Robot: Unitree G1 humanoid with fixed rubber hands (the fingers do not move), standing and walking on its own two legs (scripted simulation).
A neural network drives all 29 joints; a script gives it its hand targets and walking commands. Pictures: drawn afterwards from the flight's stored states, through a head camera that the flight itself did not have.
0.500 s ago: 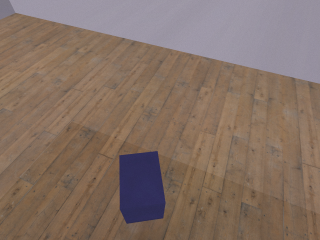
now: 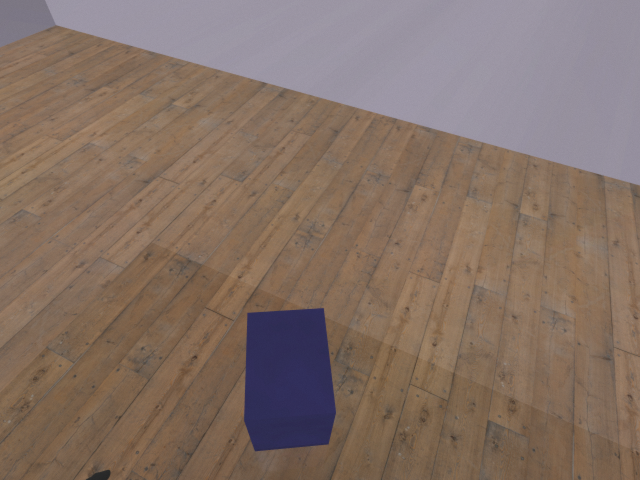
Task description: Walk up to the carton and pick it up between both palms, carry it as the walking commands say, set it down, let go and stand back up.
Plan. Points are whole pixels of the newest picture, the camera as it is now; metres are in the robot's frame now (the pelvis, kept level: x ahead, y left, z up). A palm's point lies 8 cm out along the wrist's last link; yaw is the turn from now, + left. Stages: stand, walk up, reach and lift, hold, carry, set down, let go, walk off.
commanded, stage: walk up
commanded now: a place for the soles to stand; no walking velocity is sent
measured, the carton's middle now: (289, 380) +0.48 +0.08 -0.61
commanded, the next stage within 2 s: none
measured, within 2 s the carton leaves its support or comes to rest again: neither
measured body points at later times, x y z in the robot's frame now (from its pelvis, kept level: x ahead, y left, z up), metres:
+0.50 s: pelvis -0.01 +0.00 +0.00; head +0.01 +0.02 +0.45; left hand +0.10 +0.32 -0.13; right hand +0.07 -0.33 -0.10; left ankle +0.03 +0.12 -0.73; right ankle -0.03 -0.12 -0.73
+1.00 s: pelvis -0.01 +0.00 +0.00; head +0.01 +0.01 +0.45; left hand +0.09 +0.32 -0.12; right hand +0.08 -0.33 -0.10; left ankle +0.03 +0.12 -0.73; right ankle -0.03 -0.12 -0.73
